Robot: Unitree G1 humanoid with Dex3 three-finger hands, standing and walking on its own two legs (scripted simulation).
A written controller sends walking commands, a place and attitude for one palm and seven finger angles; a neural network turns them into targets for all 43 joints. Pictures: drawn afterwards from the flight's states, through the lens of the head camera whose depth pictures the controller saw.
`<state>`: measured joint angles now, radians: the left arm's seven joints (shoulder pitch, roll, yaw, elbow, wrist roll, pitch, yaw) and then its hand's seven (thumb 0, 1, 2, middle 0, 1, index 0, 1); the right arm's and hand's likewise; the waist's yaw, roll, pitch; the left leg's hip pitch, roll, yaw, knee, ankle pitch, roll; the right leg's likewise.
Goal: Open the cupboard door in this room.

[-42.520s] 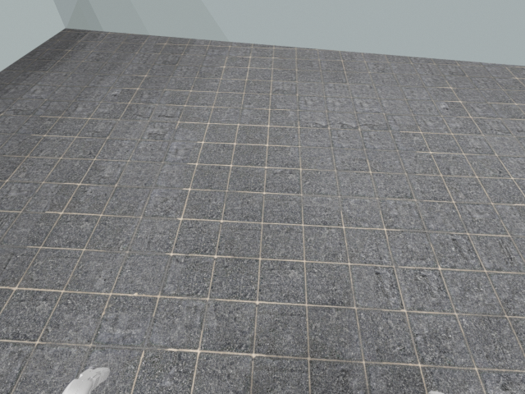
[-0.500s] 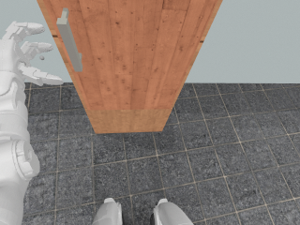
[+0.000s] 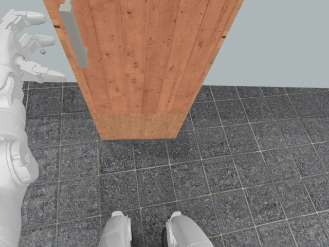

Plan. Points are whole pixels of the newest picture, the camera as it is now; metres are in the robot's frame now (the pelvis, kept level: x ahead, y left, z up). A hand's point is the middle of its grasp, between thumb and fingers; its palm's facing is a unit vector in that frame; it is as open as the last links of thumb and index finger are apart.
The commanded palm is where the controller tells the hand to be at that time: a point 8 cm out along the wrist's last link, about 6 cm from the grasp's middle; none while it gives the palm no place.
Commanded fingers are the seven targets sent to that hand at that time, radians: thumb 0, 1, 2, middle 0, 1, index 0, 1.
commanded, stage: slide the fingers in behind the handle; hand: left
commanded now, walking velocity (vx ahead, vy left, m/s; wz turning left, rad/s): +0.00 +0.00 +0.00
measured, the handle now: (77, 34) +0.58 +0.15 +0.10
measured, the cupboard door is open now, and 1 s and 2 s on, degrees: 0 0 0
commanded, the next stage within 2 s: close the thumb around the handle in 1.68 s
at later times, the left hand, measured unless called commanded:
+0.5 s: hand (53, 48) +0.54 +0.20 +0.10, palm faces -0.02 -1.00 +0.00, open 14.0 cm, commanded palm +0.52 +0.23 +0.09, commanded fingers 0.00 -0.50 0.30 -0.30 -1.20 -0.30 -1.20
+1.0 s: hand (71, 53) +0.54 +0.17 +0.09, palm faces -0.01 -1.00 +0.00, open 13.9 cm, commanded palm +0.52 +0.20 +0.09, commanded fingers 0.00 -0.50 0.30 -0.30 -1.20 -0.30 -1.20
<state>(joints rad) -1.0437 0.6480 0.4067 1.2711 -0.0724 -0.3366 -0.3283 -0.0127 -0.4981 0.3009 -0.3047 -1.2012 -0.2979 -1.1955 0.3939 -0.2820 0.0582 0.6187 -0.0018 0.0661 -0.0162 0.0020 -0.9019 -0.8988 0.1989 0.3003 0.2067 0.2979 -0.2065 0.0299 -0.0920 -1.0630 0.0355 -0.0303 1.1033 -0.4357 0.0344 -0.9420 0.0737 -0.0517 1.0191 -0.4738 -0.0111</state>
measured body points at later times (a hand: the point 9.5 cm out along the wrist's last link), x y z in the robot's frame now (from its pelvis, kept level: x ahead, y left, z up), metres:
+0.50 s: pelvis +0.01 +0.01 +0.00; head +0.15 +0.04 +0.43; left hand +0.54 +0.25 +0.10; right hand -0.01 -0.26 -0.10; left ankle +0.04 +0.09 -0.66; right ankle +0.00 -0.12 -0.66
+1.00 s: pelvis +0.00 +0.00 +0.00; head +0.14 +0.02 +0.43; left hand +0.53 +0.22 +0.09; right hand +0.00 -0.26 -0.11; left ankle +0.04 +0.09 -0.66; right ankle +0.00 -0.12 -0.66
